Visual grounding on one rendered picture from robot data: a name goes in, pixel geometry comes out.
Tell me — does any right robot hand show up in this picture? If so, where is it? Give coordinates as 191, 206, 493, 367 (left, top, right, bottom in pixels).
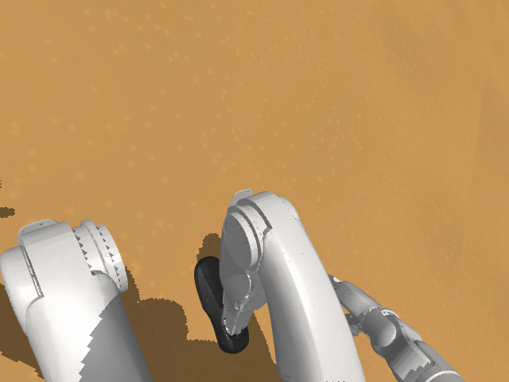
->
328, 274, 383, 336

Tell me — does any right robot foot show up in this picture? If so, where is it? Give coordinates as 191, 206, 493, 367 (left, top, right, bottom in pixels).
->
194, 256, 249, 354

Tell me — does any right robot arm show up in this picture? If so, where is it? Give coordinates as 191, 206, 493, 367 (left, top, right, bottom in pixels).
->
362, 307, 465, 382

